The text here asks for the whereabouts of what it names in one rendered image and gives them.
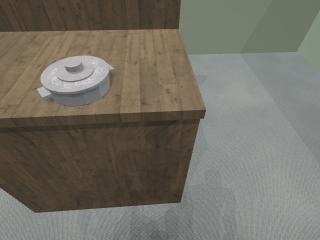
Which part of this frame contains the knob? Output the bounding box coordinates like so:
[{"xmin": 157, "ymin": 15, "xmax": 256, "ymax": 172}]
[{"xmin": 64, "ymin": 58, "xmax": 83, "ymax": 72}]

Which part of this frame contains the pot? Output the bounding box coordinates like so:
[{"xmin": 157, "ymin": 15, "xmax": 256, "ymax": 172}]
[{"xmin": 37, "ymin": 63, "xmax": 115, "ymax": 107}]

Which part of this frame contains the table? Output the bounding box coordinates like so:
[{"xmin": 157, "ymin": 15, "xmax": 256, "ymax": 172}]
[{"xmin": 0, "ymin": 0, "xmax": 206, "ymax": 213}]

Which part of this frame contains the lid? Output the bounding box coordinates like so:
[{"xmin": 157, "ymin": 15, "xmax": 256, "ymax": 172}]
[{"xmin": 40, "ymin": 55, "xmax": 110, "ymax": 95}]

